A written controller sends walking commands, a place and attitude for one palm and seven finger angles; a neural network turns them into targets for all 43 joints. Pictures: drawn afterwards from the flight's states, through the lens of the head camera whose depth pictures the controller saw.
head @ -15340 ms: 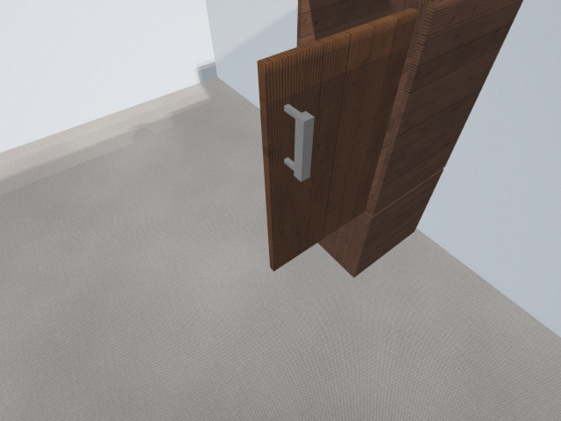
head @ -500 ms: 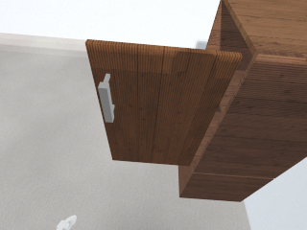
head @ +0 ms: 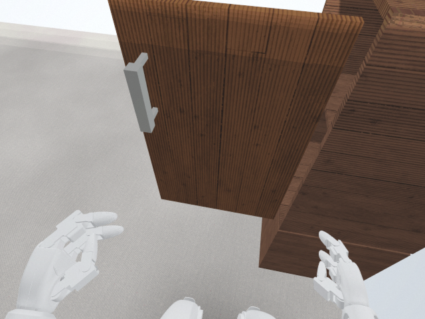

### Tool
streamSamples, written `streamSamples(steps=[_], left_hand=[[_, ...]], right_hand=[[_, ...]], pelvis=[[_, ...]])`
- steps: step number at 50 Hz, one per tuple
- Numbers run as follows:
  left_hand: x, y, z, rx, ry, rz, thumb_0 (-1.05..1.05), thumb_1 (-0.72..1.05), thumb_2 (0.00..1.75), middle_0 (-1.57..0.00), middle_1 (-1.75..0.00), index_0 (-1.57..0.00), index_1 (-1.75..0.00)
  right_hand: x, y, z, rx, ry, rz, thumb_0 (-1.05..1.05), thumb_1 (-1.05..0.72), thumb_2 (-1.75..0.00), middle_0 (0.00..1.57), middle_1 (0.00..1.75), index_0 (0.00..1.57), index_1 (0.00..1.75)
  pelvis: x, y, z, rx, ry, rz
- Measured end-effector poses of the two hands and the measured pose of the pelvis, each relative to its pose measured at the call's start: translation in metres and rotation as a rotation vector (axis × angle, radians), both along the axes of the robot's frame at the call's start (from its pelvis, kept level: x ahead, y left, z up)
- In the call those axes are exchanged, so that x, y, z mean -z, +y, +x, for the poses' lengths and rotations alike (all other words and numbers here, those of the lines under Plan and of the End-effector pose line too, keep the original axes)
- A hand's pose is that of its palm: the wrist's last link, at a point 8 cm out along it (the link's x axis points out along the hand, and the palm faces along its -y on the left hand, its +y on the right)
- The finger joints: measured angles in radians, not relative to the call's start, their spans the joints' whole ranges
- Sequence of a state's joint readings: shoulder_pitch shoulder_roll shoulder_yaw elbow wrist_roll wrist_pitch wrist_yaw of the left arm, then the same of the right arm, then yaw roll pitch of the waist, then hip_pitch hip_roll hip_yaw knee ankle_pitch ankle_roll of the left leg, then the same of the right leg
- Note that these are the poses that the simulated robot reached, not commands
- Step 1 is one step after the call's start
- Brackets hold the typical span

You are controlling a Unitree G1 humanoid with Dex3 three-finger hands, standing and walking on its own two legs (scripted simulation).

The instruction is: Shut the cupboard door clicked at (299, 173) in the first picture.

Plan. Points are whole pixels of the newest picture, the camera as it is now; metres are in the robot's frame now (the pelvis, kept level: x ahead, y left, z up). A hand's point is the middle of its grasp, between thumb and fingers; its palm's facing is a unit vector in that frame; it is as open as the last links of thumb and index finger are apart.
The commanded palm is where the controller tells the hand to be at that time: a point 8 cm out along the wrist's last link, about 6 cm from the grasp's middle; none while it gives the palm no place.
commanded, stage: raise the hand and make a fist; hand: left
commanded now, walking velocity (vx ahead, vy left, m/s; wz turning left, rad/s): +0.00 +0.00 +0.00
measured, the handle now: (145, 94) +0.46 +0.19 +0.18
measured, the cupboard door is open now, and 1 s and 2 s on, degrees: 90 90 90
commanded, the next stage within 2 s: bring the fist close to the handle in 1.32 s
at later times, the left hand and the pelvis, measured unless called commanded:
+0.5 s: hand (86, 214) +0.24 +0.22 +0.12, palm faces -0.03 -1.00 -0.05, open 3.3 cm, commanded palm +0.21 +0.28 +0.13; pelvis +0.03 +0.04 +0.04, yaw -2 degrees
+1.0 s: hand (61, 164) +0.28 +0.26 +0.18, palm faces -0.02 -1.00 -0.07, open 3.1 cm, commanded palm +0.25 +0.30 +0.18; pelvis +0.04 +0.07 +0.06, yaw -1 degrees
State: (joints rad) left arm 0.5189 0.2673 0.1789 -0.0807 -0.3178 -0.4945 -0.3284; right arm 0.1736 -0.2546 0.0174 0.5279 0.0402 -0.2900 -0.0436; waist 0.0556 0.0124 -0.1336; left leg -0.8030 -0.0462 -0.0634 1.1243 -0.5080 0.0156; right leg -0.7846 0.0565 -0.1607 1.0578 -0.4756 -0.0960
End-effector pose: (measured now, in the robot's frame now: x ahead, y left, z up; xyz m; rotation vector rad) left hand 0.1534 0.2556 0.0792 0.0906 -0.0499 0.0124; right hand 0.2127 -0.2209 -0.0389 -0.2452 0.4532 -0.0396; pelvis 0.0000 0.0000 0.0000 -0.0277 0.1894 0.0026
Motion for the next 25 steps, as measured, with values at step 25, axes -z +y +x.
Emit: streamSamples(steps=[25], left_hand=[[-0.045,0.022,0.064,0.039,0.045,-0.039,0.02,0.90,0.90,-1.03,-1.21,-1.04,-1.21]], right_hand=[[-0.022,0.006,-0.026,0.163,0.108,-0.020,0.02,-0.91,-0.90,0.20,0.30,0.20,0.29]], pelvis=[[-0.039,0.038,0.034,0.034,-0.040,0.001]])
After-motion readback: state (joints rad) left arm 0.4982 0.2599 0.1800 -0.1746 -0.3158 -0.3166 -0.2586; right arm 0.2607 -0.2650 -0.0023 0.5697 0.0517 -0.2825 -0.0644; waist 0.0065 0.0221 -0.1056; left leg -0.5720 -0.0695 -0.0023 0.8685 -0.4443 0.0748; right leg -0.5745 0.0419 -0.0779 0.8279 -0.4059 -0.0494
